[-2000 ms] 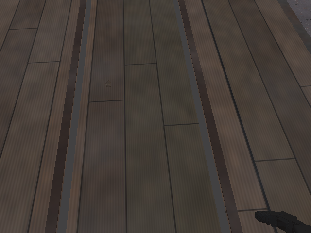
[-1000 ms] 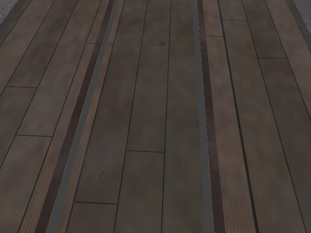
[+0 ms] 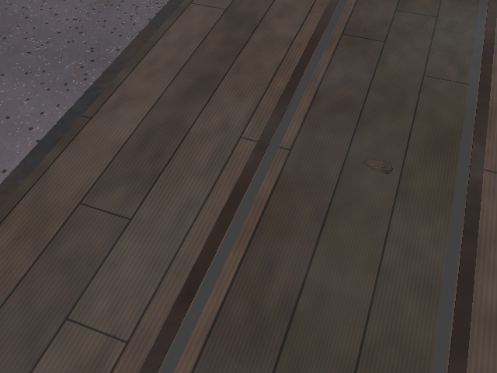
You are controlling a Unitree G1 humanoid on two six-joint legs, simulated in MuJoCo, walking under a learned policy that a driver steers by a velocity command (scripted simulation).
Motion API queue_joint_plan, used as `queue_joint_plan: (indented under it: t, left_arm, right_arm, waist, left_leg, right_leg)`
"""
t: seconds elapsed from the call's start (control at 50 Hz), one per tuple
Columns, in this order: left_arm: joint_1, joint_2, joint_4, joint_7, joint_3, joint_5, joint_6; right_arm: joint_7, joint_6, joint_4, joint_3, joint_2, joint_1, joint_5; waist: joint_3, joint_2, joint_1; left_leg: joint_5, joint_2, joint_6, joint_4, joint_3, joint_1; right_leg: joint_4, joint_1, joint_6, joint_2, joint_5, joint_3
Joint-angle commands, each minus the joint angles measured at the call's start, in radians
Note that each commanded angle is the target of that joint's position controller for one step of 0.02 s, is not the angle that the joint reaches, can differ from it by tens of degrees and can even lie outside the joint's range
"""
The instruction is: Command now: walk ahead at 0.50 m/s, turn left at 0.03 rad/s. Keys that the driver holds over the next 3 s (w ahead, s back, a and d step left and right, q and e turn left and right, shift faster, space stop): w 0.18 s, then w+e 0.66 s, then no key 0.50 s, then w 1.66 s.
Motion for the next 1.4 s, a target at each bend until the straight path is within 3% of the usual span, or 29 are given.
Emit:
queue_joint_plan:
  t: [0.02, 0.1, 0.16, 0.18, 0.2, 0.22, 0.24, 0.26, 0.3, 0.36, 0.5, 0.6, 0.66, 0.7, 0.72, 0.74, 0.76, 0.78, 0.82, 0.92, 1.04, 1.14, 1.16, 1.18, 1.2, 1.24, 1.3, 1.34, 1.4]
  left_arm:
    - [0.033, 0.173, -0.033, 0.007, 0.038, -0.009, -0.002]
    - [0.047, 0.192, -0.013, 0.015, 0.045, -0.012, 0.022]
    - [0.004, 0.178, -0.029, 0.022, 0.036, -0.005, 0.031]
    - [0.061, 0.101, -0.061, 0.02, 0.01, 0.012, 0.017]
    - [0.13, 0.042, -0.047, 0.011, -0.012, 0.006, -0.005]
    - [0.043, 0.148, -0.054, 0.005, 0.017, -0.025, -0.016]
    - [-0.038, 0.17, -0.081, 0.004, 0.023, -0.037, -0.019]
    - [-0.076, 0.16, -0.086, 0.008, 0.025, -0.026, -0.016]
    - [-0.041, 0.13, -0.074, 0.012, 0.031, -0.018, 0.013]
    - [-0.034, 0.089, -0.076, 0.017, 0.03, -0.019, 0.044]
    - [-0.222, 0.055, -0.144, -0.01, 0.02, -0.005, 0.035]
    - [-0.351, 0.05, -0.23, -0.041, 0.012, -0.006, 0.036]
    - [-0.297, 0.091, -0.252, -0.053, 0.033, -0.008, 0.041]
    - [-0.046, 0.177, -0.2, -0.042, 0.082, -0.013, 0.044]
    - [0.096, 0.274, -0.172, -0.018, 0.116, -0.011, 0.055]
    - [0.051, 0.353, -0.185, -0.017, 0.12, -0.015, 0.044]
    - [0.096, 0.262, -0.201, -0.019, 0.096, -0.008, 0.037]
    - [0.055, 0.214, -0.196, -0.019, 0.083, -0.004, 0.027]
    - [-0.081, 0.152, -0.225, -0.015, 0.063, -0.005, 0.025]
    - [-0.13, 0.169, -0.247, 0.012, 0.06, 0.014, 0.021]
    - [-0.053, 0.16, -0.2, 0.034, 0.053, 0.003, 0.049]
    - [-0.094, 0.131, -0.182, 0.034, 0.04, 0.006, 0.054]
    - [-0.075, 0.111, -0.191, 0.033, 0.034, 0.019, 0.05]
    - [0.057, 0.069, -0.18, 0.032, 0.02, 0.026, 0.042]
    - [0.103, 0.081, -0.158, 0.029, 0.014, 0.018, 0.047]
    - [-0.007, 0.149, -0.167, 0.03, 0.033, 0.001, 0.086]
    - [-0.052, 0.111, -0.162, 0.044, 0.031, 0.004, 0.143]
    - [-0.029, 0.073, -0.134, 0.048, 0.022, 0.013, 0.14]
    - [0.029, 0.081, -0.089, 0.04, 0.029, 0.024, 0.126]
  right_arm:
    - [0.014, -0.02, -0.094, -0.001, -0.038, -0.128, 0.009]
    - [0.036, -0.032, -0.122, -0.006, -0.068, -0.156, 0.012]
    - [0.025, -0.035, -0.038, -0.055, -0.17, 0.155, -0.001]
    - [0.015, -0.03, -0.017, -0.077, -0.262, 0.306, -0.023]
    - [0.019, -0.023, 0.0, -0.073, -0.255, 0.342, -0.01]
    - [0.016, -0.02, -0.003, -0.05, -0.175, 0.32, -0.002]
    - [0.012, -0.02, -0.011, -0.04, -0.151, 0.243, 0.001]
    - [0.012, -0.021, -0.017, -0.031, -0.125, 0.175, -0.007]
    - [0.018, -0.035, -0.015, -0.021, -0.083, 0.099, -0.02]
    - [0.016, -0.054, 0.012, -0.03, -0.095, 0.089, -0.024]
    - [-0.013, -0.046, 0.06, -0.039, -0.135, 0.136, -0.021]
    - [-0.021, -0.009, 0.1, -0.053, -0.169, 0.213, 0.0]
    - [-0.032, 0.015, 0.09, -0.064, -0.207, 0.182, 0.009]
    - [-0.04, 0.029, 0.08, -0.062, -0.217, 0.152, 0.013]
    - [-0.04, 0.017, 0.059, -0.045, -0.174, 0.173, -0.009]
    - [-0.018, -0.018, 0.01, 0.002, -0.025, 0.271, -0.033]
    - [0.0, -0.06, -0.002, -0.013, -0.118, 0.146, 0.01]
    - [0.007, -0.079, -0.03, -0.021, -0.148, 0.06, 0.04]
    - [-0.006, -0.083, -0.018, -0.025, -0.145, 0.05, -0.002]
    - [-0.014, -0.027, -0.022, -0.023, -0.101, 0.086, -0.024]
    - [0.011, -0.035, -0.053, -0.006, -0.08, -0.062, -0.014]
    - [0.021, -0.051, -0.03, -0.028, -0.13, 0.025, -0.039]
    - [0.014, -0.056, -0.028, -0.035, -0.171, 0.063, -0.053]
    - [0.008, -0.052, -0.037, -0.032, -0.196, 0.092, -0.074]
    - [0.01, -0.036, -0.013, -0.015, -0.115, 0.143, -0.058]
    - [0.017, -0.007, -0.006, -0.001, -0.089, 0.098, -0.016]
    - [0.013, 0.029, -0.029, 0.003, -0.099, -0.063, -0.03]
    - [0.007, 0.042, -0.023, -0.002, -0.104, -0.077, -0.036]
    - [-0.008, 0.054, -0.001, -0.016, -0.142, -0.043, -0.004]
  waist:
    - [0.039, -0.102, 0.016]
    - [0.041, -0.123, -0.008]
    - [-0.164, -0.109, -0.172]
    - [-0.328, 0.052, -0.188]
    - [-0.433, 0.238, -0.17]
    - [-0.322, 0.139, -0.198]
    - [-0.183, 0.092, -0.18]
    - [-0.112, 0.032, -0.148]
    - [-0.049, 0.066, -0.081]
    - [-0.009, 0.047, -0.054]
    - [0.046, 0.005, -0.109]
    - [0.086, -0.004, -0.152]
    - [0.018, 0.049, -0.093]
    - [-0.118, 0.041, 0.05]
    - [-0.218, -0.091, 0.095]
    - [-0.314, -0.303, -0.039]
    - [-0.378, -0.178, 0.052]
    - [-0.231, -0.141, 0.053]
    - [-0.092, -0.038, -0.037]
    - [-0.04, -0.065, -0.105]
    - [-0.081, -0.128, -0.022]
    - [-0.09, -0.123, -0.09]
    - [-0.147, -0.066, -0.089]
    - [-0.267, 0.083, -0.045]
    - [-0.375, 0.213, -0.079]
    - [-0.263, 0.075, -0.088]
    - [-0.092, 0.086, -0.04]
    - [-0.089, 0.126, -0.04]
    - [-0.128, 0.13, -0.023]
  left_leg:
    - [0.062, -0.038, 0.003, -0.1, 0.039, 0.04]
    - [-0.068, -0.062, 0.048, -0.174, 0.041, 0.06]
    - [-0.047, -0.082, 0.128, -0.191, 0.059, 0.551]
    - [-0.05, 0.165, 0.245, -0.157, -0.273, 0.948]
    - [-0.206, 0.302, 0.336, -0.292, -0.632, 1.109]
    - [-0.322, 0.268, 0.288, -0.331, -0.571, 1.033]
    - [-0.286, 0.24, 0.248, -0.361, -0.423, 0.878]
    - [-0.233, 0.202, 0.227, -0.401, -0.327, 0.736]
    - [-0.164, 0.149, 0.205, -0.482, -0.191, 0.56]
    - [-0.058, 0.138, 0.21, -0.546, -0.062, 0.486]
    - [0.053, 0.105, 0.161, -0.567, 0.161, 0.554]
    - [0.169, 0.172, 0.149, -0.489, 0.203, 0.757]
    - [0.604, 0.179, 0.114, -0.314, 0.244, 0.808]
    - [0.7, 0.127, 0.067, 0.035, 0.281, 0.708]
    - [0.338, 0.076, 0.021, 0.353, 0.284, 0.448]
    - [-0.606, -0.15, -0.034, 0.676, 0.136, 0.008]
    - [-0.608, -0.133, -0.011, 0.747, -0.051, -0.108]
    - [-0.513, -0.086, 0.014, 0.713, -0.045, -0.175]
    - [-0.388, -0.014, 0.013, 0.537, -0.034, -0.06]
    - [-0.263, -0.018, -0.058, 0.312, 0.02, 0.092]
    - [0.12, -0.094, -0.041, -0.079, 0.036, 0.215]
    - [0.138, -0.103, 0.041, -0.256, 0.027, 0.326]
    - [0.493, -0.025, 0.075, -0.235, -0.039, 0.474]
    - [0.817, 0.156, 0.221, -0.158, -0.215, 0.74]
    - [0.854, 0.278, 0.346, -0.18, -0.376, 0.831]
    - [0.324, 0.228, 0.294, -0.258, -0.393, 0.709]
    - [-0.167, 0.121, 0.196, -0.394, -0.263, 0.391]
    - [-0.216, 0.061, 0.176, -0.412, -0.172, 0.318]
    - [-0.584, 0.042, 0.149, -0.449, -0.145, 0.269]
  right_leg:
    - [-0.064, -0.012, -0.141, -0.26, 0.255, 0.123]
    - [0.021, 0.111, -0.118, -0.32, 0.363, 0.149]
    - [0.388, 0.002, -0.054, -0.234, 0.632, 0.065]
    - [0.759, -0.34, 0.006, -0.128, 0.306, 0.007]
    - [0.986, -0.598, 0.029, -0.012, -0.378, 0.099]
    - [1.08, -0.705, 0.017, -0.069, -0.364, 0.17]
    - [1.065, -0.736, 0.01, -0.115, -0.266, 0.139]
    - [1.013, -0.696, 0.014, -0.154, -0.181, 0.124]
    - [0.944, -0.588, 0.024, -0.199, -0.088, 0.135]
    - [0.903, -0.59, 0.046, -0.203, -0.004, 0.146]
    - [0.546, -0.62, 0.049, -0.175, 0.321, 0.081]
    - [0.421, -0.693, 0.008, -0.155, 0.207, 0.017]
    - [0.412, -0.548, -0.045, -0.075, 0.05, -0.067]
    - [0.33, -0.188, -0.108, 0.007, 0.08, -0.085]
    - [0.311, 0.123, -0.174, -0.138, 0.111, 0.158]
    - [0.202, 0.439, -0.375, -0.372, -0.022, 0.738]
    - [0.089, 0.477, -0.368, -0.393, -0.092, 0.835]
    - [0.079, 0.374, -0.317, -0.363, -0.02, 0.68]
    - [0.065, 0.074, -0.256, -0.278, 0.174, 0.467]
    - [0.041, -0.186, -0.229, -0.206, 0.691, 0.234]
    - [0.099, -0.143, -0.135, -0.161, 0.563, 0.169]
    - [0.304, -0.043, -0.084, -0.178, 0.527, 0.242]
    - [0.415, -0.089, -0.041, -0.109, 0.434, 0.216]
    - [0.623, -0.26, 0.022, -0.028, 0.104, 0.189]
    - [0.803, -0.353, 0.079, 0.003, -0.429, 0.176]
    - [0.897, -0.443, 0.113, -0.054, -0.475, 0.188]
    - [0.693, -0.349, 0.124, -0.106, -0.356, 0.128]
    - [0.538, -0.225, 0.117, -0.088, -0.253, 0.079]
    - [0.385, -0.081, 0.074, -0.042, -0.061, -0.01]
Next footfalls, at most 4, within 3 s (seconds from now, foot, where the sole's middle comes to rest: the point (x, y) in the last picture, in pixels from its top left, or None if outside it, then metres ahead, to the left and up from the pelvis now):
0.16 left None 0.27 0.15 -0.78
0.72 right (328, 353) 0.54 -0.12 -0.78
1.16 left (295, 255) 0.84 -0.03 -0.78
1.46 right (357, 316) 0.65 -0.21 -0.78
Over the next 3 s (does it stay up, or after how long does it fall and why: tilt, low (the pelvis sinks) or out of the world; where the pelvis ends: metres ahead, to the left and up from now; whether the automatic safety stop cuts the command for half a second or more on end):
stays up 1.38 -0.34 -0.01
